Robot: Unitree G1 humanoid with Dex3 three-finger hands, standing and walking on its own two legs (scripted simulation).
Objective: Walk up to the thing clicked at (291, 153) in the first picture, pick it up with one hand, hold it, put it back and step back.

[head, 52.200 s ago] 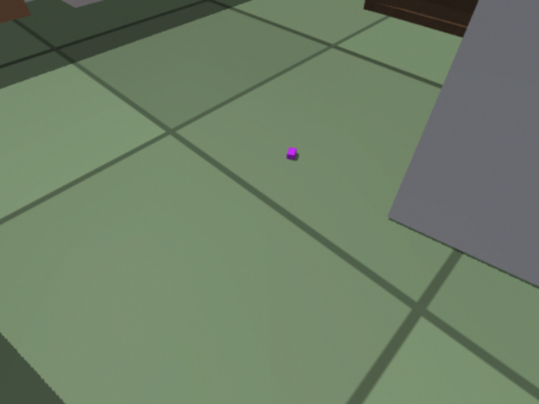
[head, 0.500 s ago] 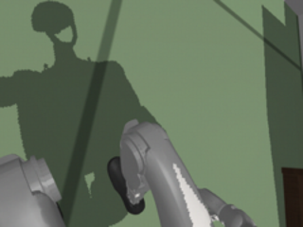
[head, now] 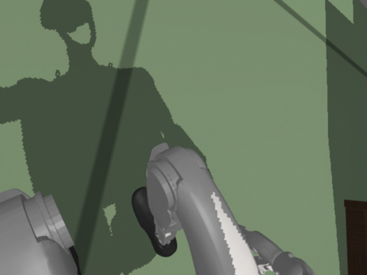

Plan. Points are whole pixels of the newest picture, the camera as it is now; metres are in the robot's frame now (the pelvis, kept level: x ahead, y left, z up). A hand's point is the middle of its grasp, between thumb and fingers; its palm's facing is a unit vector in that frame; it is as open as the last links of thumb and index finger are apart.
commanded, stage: close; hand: left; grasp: from above
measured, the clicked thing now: out of the picture +0.43 +0.36 -0.29
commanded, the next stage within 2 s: settle in 1.08 s
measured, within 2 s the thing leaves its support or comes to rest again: leaves its support in 1.40 s
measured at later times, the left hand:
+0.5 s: hand out of the picture +0.41 +0.34 -0.26, palm faces -0.40 -0.06 -0.92, open 8.3 cm
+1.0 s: hand out of the picture +0.41 +0.35 -0.25, palm faces -0.48 -0.14 -0.87, open 7.2 cm
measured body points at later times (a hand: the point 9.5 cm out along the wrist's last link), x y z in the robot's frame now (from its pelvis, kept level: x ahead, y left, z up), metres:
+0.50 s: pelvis -0.01 +0.00 +0.00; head +0.25 +0.17 +0.33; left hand +0.43 +0.34 -0.21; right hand +0.10 -0.25 -0.05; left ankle +0.07 +0.13 -0.27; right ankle +0.11 -0.11 -0.27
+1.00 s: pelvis +0.00 +0.00 +0.00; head +0.26 +0.14 +0.33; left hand +0.43 +0.36 -0.20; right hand +0.08 -0.25 -0.07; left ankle +0.07 +0.13 -0.27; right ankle +0.11 -0.11 -0.27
